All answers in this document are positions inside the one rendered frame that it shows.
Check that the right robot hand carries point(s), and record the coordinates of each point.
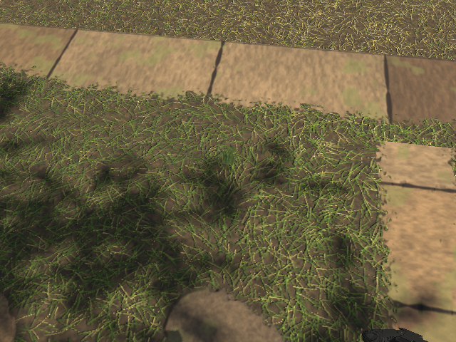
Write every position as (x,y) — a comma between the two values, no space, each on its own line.
(391,335)

